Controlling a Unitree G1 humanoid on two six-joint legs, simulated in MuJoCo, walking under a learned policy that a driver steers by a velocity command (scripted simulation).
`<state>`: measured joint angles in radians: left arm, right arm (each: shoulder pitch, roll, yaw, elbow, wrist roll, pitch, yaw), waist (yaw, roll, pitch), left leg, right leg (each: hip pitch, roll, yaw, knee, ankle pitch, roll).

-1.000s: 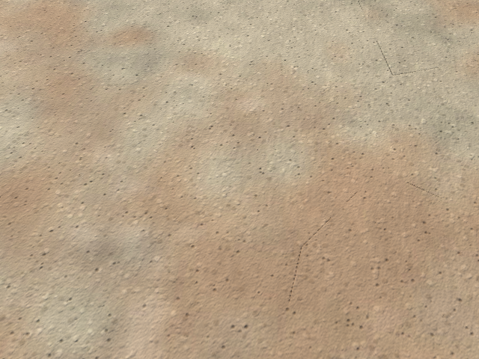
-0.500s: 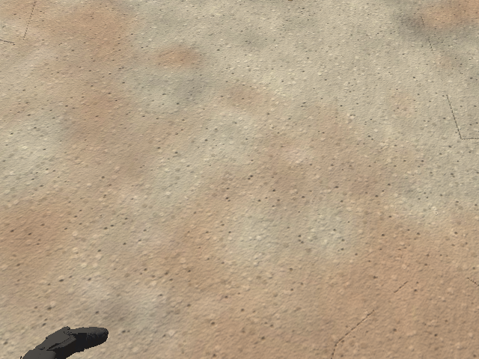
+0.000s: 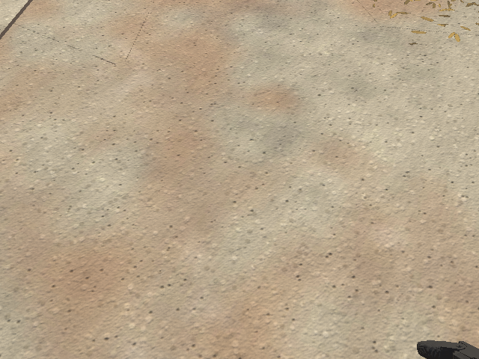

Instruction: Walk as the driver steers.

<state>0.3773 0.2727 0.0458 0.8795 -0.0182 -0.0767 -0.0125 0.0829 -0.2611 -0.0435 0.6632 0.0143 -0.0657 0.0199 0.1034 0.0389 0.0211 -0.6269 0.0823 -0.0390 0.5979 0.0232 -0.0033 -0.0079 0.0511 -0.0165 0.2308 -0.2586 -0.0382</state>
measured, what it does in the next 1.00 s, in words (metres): walks ahead: left foot, then right foot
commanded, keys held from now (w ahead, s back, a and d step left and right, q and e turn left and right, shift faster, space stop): w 0.76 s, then no key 0.24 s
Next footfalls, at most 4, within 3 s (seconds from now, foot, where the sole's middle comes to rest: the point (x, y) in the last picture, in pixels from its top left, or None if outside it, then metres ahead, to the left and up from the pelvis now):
0.12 left None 0.24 0.14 -0.78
0.64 right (317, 344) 0.52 -0.11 -0.78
1.08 left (243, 272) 0.72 0.11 -0.78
1.32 right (325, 308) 0.63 -0.14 -0.78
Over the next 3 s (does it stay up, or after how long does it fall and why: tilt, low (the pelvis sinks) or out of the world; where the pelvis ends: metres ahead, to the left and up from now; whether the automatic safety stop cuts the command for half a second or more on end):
stays up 1.23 -0.11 -0.02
